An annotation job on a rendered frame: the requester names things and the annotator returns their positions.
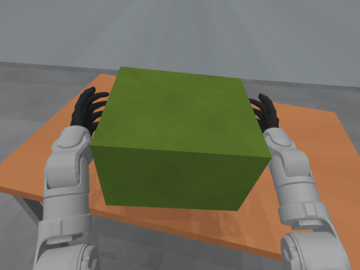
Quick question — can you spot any robot left upper arm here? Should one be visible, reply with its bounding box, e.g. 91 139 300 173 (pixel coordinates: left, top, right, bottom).
35 244 101 270

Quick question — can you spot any table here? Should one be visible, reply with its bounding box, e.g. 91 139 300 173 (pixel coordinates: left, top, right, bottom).
0 74 360 270

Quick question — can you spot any right robot forearm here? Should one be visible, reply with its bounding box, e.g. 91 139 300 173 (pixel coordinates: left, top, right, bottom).
263 128 351 270

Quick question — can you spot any carton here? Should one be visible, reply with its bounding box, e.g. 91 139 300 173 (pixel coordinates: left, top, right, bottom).
90 66 272 211

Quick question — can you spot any left robot hand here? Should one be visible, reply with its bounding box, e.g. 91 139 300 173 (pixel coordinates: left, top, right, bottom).
70 87 109 137

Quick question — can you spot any right robot hand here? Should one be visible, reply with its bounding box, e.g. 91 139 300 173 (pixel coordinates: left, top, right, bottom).
249 93 279 133

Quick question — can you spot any robot right upper arm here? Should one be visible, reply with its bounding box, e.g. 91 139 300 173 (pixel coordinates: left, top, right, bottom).
281 232 349 270

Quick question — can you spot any left robot forearm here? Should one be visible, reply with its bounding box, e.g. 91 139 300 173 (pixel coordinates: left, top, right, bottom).
33 125 93 270

